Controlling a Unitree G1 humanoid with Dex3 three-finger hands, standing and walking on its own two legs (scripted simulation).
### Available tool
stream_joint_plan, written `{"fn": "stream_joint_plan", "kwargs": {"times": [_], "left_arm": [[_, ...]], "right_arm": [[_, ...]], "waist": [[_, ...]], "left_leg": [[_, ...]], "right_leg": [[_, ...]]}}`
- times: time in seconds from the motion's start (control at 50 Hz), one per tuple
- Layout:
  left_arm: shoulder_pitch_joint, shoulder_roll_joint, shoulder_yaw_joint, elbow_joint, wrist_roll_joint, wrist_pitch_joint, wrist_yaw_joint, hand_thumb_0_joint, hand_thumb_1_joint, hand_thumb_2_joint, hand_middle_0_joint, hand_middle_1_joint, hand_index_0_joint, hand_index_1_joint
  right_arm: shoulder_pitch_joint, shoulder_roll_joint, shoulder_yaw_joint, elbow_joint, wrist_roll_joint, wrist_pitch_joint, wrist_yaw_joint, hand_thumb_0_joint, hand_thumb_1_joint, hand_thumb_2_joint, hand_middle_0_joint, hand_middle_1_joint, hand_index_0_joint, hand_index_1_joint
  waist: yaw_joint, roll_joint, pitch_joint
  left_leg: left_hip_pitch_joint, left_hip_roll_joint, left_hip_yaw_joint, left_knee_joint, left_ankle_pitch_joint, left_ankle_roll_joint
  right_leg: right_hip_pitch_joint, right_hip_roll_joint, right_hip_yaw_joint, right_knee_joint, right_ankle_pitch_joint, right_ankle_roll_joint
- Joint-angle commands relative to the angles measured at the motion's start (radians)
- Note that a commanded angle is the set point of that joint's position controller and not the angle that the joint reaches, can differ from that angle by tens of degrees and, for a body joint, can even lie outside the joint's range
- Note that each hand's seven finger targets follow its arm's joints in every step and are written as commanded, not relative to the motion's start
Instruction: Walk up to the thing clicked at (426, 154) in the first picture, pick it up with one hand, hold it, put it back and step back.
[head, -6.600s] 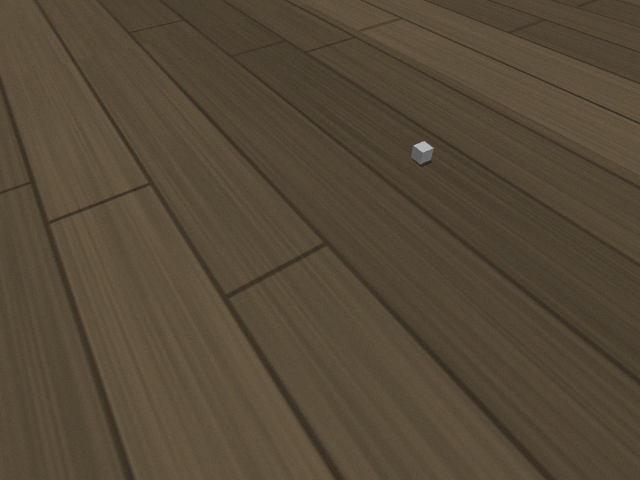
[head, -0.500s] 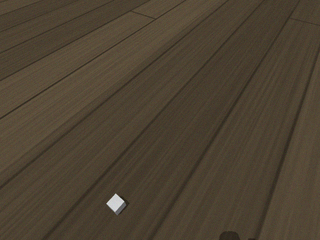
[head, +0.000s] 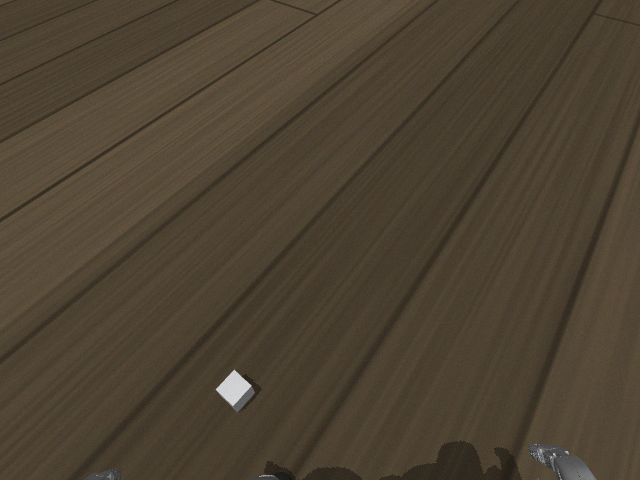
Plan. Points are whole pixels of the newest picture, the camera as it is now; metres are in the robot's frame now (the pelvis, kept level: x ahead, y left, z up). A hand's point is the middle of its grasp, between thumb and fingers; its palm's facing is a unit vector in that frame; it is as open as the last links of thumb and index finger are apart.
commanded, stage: walk up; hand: left
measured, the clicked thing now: (235, 391) +0.44 +0.26 -0.73
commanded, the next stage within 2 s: none
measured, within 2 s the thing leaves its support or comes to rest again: neither
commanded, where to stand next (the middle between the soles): +0.08 +0.00 m, yaw +0 degrees
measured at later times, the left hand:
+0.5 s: hand out of the picture -0.01 +0.26 -0.14, palm faces +0.08 -0.92 -0.38, open 7.4 cm
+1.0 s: hand out of the picture +0.10 +0.28 -0.14, palm faces +0.04 -0.87 -0.49, open 7.4 cm
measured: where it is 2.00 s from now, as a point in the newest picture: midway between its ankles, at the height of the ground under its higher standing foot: outside the picture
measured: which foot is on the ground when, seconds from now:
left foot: down 0.00-0.14, up 0.16-0.46, down 0.48-0.80, up 0.82-1.00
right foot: down 0.00-0.50, up 0.52-0.76, down 0.78-1.00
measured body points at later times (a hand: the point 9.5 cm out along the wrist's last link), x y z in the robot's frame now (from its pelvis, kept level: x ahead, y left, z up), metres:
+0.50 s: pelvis -0.01 -0.01 +0.00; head +0.02 -0.01 +0.45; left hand -0.02 +0.31 -0.12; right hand +0.09 -0.31 -0.13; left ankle -0.02 +0.12 -0.73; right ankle -0.04 -0.12 -0.73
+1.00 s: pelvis -0.01 -0.01 -0.02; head +0.05 -0.04 +0.42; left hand +0.10 +0.32 -0.11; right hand +0.12 -0.32 -0.16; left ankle -0.07 +0.15 -0.68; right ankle +0.12 -0.13 -0.73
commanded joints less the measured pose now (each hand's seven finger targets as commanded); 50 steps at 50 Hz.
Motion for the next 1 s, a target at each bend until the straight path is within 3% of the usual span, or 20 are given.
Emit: {"fn": "stream_joint_plan", "kwargs": {"times": [0.0, 0.08, 0.12, 0.14, 0.18, 0.22, 0.3, 0.36, 0.44, 0.46, 0.48, 0.5, 0.56, 0.68, 0.74, 0.78, 0.8, 0.84, 0.9, 0.98], "left_arm": [[0.133, 0.178, 0.05, -0.064, -0.004, 0.015, 0.022, 0.0, 0.9, 0.9, -0.2, -0.3, -0.2, -0.3], [0.239, 0.165, 0.058, -0.046, 0.019, -0.007, 0.019, 0.0, 0.9, 0.9, -0.2, -0.3, -0.2, -0.3], [0.126, 0.306, 0.091, -0.102, 0.059, -0.036, 0.025, 0.0, 0.9, 0.9, -0.2, -0.3, -0.2, -0.3], [0.072, 0.379, 0.102, -0.141, 0.065, -0.038, 0.03, 0.0, 0.9, 0.9, -0.2, -0.3, -0.2, -0.3], [-0.014, 0.272, 0.084, -0.165, 0.049, -0.053, 0.031, 0.0, 0.9, 0.9, -0.2, -0.3, -0.2, -0.3], [0.015, 0.214, 0.075, -0.169, 0.053, -0.068, 0.024, 0.0, 0.9, 0.9, -0.2, -0.3, -0.2, -0.3], [0.19, 0.259, 0.099, -0.166, 0.057, -0.074, 0.006, 0.0, 0.9, 0.9, -0.2, -0.3, -0.2, -0.3], [0.302, 0.29, 0.108, -0.171, 0.044, -0.074, -0.006, 0.0, 0.9, 0.9, -0.2, -0.3, -0.2, -0.3], [0.21, 0.247, 0.08, -0.238, 0.031, -0.062, -0.023, 0.0, 0.9, 0.9, -0.2, -0.3, -0.2, -0.3], [0.2, 0.174, 0.053, -0.26, 0.026, -0.063, -0.021, 0.0, 0.9, 0.9, -0.2, -0.3, -0.2, -0.3], [0.17, 0.095, 0.031, -0.292, 0.017, -0.063, -0.024, 0.0, 0.9, 0.9, -0.2, -0.3, -0.2, -0.3], [0.149, 0.203, 0.06, -0.276, 0.03, -0.059, -0.006, 0.0, 0.9, 0.9, -0.2, -0.3, -0.2, -0.3], [0.223, 0.217, 0.058, -0.237, 0.018, -0.067, -0.013, 0.0, 0.9, 0.9, -0.2, -0.3, -0.2, -0.3], [0.245, 0.179, 0.05, -0.175, 0.001, -0.071, 0.012, 0.0, 0.9, 0.9, -0.2, -0.3, -0.2, -0.3], [0.273, 0.276, 0.077, -0.162, 0.003, -0.072, 0.037, 0.0, 0.9, 0.9, -0.2, -0.3, -0.2, -0.3], [0.297, 0.38, 0.097, -0.195, 0.0, -0.065, 0.047, 0.0, 0.9, 0.9, -0.2, -0.3, -0.2, -0.3], [0.263, 0.385, 0.094, -0.219, 0.01, -0.064, 0.056, 0.0, 0.9, 0.9, -0.2, -0.3, -0.2, -0.3], [0.176, 0.315, 0.082, -0.247, 0.011, -0.055, 0.069, 0.0, 0.9, 0.9, -0.2, -0.3, -0.2, -0.3], [0.085, 0.263, 0.076, -0.279, 0.042, -0.046, 0.069, 0.0, 0.9, 0.9, -0.2, -0.3, -0.2, -0.3], [0.08, 0.282, 0.085, -0.283, 0.059, -0.022, 0.049, 0.0, 0.9, 0.9, -0.2, -0.3, -0.2, -0.3]], "right_arm": [[-0.047, -0.277, -0.079, -0.142, -0.021, 0.007, -0.016, 0.0, -0.9, -0.9, 0.2, 0.3, 0.2, 0.3], [-0.079, -0.222, -0.071, -0.178, -0.035, 0.018, -0.019, 0.0, -0.9, -0.9, 0.2, 0.3, 0.2, 0.3], [0.009, -0.14, -0.046, -0.177, -0.02, 0.016, -0.019, 0.0, -0.9, -0.9, 0.2, 0.3, 0.2, 0.3], [-0.023, -0.187, -0.059, -0.184, -0.026, 0.016, -0.032, 0.0, -0.9, -0.9, 0.2, 0.3, 0.2, 0.3], [0.052, -0.209, -0.077, -0.145, -0.015, 0.009, -0.023, 0.0, -0.9, -0.9, 0.2, 0.3, 0.2, 0.3], [0.111, -0.183, -0.061, -0.129, -0.008, -0.006, -0.017, 0.0, -0.9, -0.9, 0.2, 0.3, 0.2, 0.3], [0.035, -0.206, -0.056, -0.17, -0.039, -0.029, 0.008, 0.0, -0.9, -0.9, 0.2, 0.3, 0.2, 0.3], [0.014, -0.199, -0.061, -0.202, -0.044, -0.055, 0.016, 0.0, -0.9, -0.9, 0.2, 0.3, 0.2, 0.3], [0.211, -0.17, -0.08, -0.158, -0.039, -0.087, 0.01, 0.0, -0.9, -0.9, 0.2, 0.3, 0.2, 0.3], [0.303, -0.21, -0.103, -0.139, -0.048, -0.095, -0.003, 0.0, -0.9, -0.9, 0.2, 0.3, 0.2, 0.3], [0.352, -0.31, -0.124, -0.149, -0.063, -0.099, -0.013, 0.0, -0.9, -0.9, 0.2, 0.3, 0.2, 0.3], [0.331, -0.363, -0.134, -0.172, -0.038, -0.098, -0.012, 0.0, -0.9, -0.9, 0.2, 0.3, 0.2, 0.3], [0.257, -0.261, -0.093, -0.211, -0.029, -0.106, -0.02, 0.0, -0.9, -0.9, 0.2, 0.3, 0.2, 0.3], [0.129, -0.221, -0.062, -0.247, -0.015, -0.052, -0.029, 0.0, -0.9, -0.9, 0.2, 0.3, 0.2, 0.3], [0.111, -0.185, -0.059, -0.271, 0.014, -0.006, -0.027, 0.0, -0.9, -0.9, 0.2, 0.3, 0.2, 0.3], [0.177, -0.169, -0.064, -0.28, 0.018, 0.036, -0.038, 0.0, -0.9, -0.9, 0.2, 0.3, 0.2, 0.3], [0.182, -0.206, -0.085, -0.275, 0.005, 0.059, -0.044, 0.0, -0.9, -0.9, 0.2, 0.3, 0.2, 0.3], [0.22, -0.214, -0.094, -0.269, 0.012, 0.058, -0.04, 0.0, -0.9, -0.9, 0.2, 0.3, 0.2, 0.3], [0.268, -0.213, -0.091, -0.24, 0.006, 0.045, -0.027, 0.0, -0.9, -0.9, 0.2, 0.3, 0.2, 0.3], [0.26, -0.214, -0.076, -0.206, -0.008, 0.023, -0.016, 0.0, -0.9, -0.9, 0.2, 0.3, 0.2, 0.3]], "waist": [[0.014, 0.23, -0.254], [0.069, 0.104, -0.228], [0.019, -0.225, -0.117], [0.052, -0.225, -0.078], [-0.02, -0.09, -0.051], [-0.015, -0.117, -0.151], [0.084, -0.19, -0.123], [0.108, -0.18, -0.075], [-0.033, -0.097, -0.132], [-0.079, 0.036, -0.207], [-0.101, 0.26, -0.192], [-0.101, 0.167, -0.118], [-0.03, 0.087, -0.039], [0.007, 0.21, -0.061], [0.043, 0.05, -0.107], [0.054, -0.208, -0.19], [0.039, -0.149, -0.175], [-0.003, -0.085, -0.212], [-0.006, -0.151, -0.245], [0.034, -0.286, -0.223]], "left_leg": [[-0.016, 0.272, -0.269, -0.141, 0.178, 0.23], [-0.007, 0.164, -0.196, 0.045, -0.064, 0.13], [-0.25, -0.089, -0.112, 0.332, -0.364, 0.013], [-0.169, -0.05, -0.179, 0.45, -0.447, 0.006], [-0.148, -0.069, -0.19, 0.564, -0.328, 0.005], [-0.107, -0.057, -0.136, 0.495, -0.28, -0.001], [-0.244, -0.019, -0.033, 0.272, -0.35, -0.001], [-0.203, -0.012, -0.006, 0.15, -0.349, 0.018], [0.223, -0.042, 0.067, -0.158, -0.127, 0.054], [0.47, 0.028, -0.056, -0.185, -0.144, 0.077], [0.581, 0.293, -0.483, -0.25, -0.258, 0.168], [0.415, 0.401, -0.546, -0.241, -0.267, 0.282], [0.365, 0.284, -0.307, -0.181, -0.016, 0.247], [0.091, 0.171, -0.019, 0.04, 0.557, 0.165], [-0.031, 0.059, 0.033, 0.249, 0.198, 0.065], [-0.084, -0.087, -0.067, 0.682, -0.538, 0.021], [-0.057, -0.064, -0.161, 0.847, -0.567, 0.014], [-0.106, -0.061, -0.221, 0.943, -0.447, 0.011], [-0.076, -0.047, -0.141, 0.799, -0.351, -0.015], [-0.035, -0.024, 0.003, 0.306, -0.445, -0.016]], "right_leg": [[0.062, 0.047, 0.004, 0.341, -0.242, -0.035], [0.055, -0.013, 0.041, -0.057, -0.096, -0.058], [0.056, -0.291, 0.498, -0.311, -0.156, -0.133], [-0.155, -0.428, 0.596, -0.34, -0.138, -0.268], [-0.098, -0.3, 0.365, -0.249, 0.136, -0.218], [0.044, -0.214, 0.235, -0.236, 0.134, -0.155], [0.323, -0.243, 0.292, -0.261, -0.149, -0.188], [0.329, -0.255, 0.289, -0.258, -0.037, -0.197], [0.076, -0.177, 0.093, -0.069, 0.161, -0.139], [-0.102, -0.105, 0.011, 0.13, 0.17, -0.087], [-0.422, 0.058, -0.056, 0.34, -0.185, -0.024], [-0.399, -0.011, 0.076, 0.388, -0.316, -0.031], [-0.387, -0.036, 0.14, 0.398, -0.222, -0.035], [-0.022, 0.001, -0.037, 0.126, 0.086, 0.001], [0.122, -0.042, 0.012, -0.029, 0.512, -0.03], [0.062, -0.449, 0.499, -0.181, 0.894, -0.278], [-0.02, -0.448, 0.548, -0.156, 0.783, -0.324], [-0.009, -0.343, 0.343, -0.102, 0.62, -0.267], [-0.036, -0.217, 0.177, -0.099, 0.191, -0.21], [0.001, -0.212, 0.217, -0.11, -0.185, -0.192]]}}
